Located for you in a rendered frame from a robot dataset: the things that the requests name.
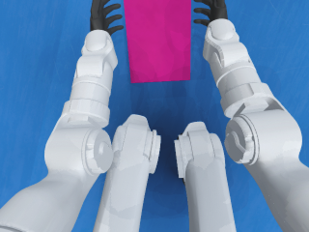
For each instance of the right robot hand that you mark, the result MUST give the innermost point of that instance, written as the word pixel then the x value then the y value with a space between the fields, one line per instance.
pixel 217 10

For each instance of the carton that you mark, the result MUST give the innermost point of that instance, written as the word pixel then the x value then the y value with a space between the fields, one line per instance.
pixel 158 34

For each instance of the left robot forearm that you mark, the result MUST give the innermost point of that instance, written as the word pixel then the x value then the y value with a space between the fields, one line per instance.
pixel 91 86

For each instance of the right robot forearm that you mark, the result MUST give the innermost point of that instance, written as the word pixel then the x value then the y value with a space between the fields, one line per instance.
pixel 235 76

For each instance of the robot left upper arm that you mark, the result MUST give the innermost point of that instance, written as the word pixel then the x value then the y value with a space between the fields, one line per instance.
pixel 74 158

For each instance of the left robot hand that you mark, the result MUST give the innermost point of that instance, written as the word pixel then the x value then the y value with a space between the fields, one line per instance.
pixel 98 19

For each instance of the robot left shin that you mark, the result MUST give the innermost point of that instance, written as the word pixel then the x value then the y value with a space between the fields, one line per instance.
pixel 120 133

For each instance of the robot right upper arm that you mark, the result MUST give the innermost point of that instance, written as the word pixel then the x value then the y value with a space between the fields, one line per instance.
pixel 268 143

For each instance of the robot left thigh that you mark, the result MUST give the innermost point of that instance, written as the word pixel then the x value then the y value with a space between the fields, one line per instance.
pixel 121 203

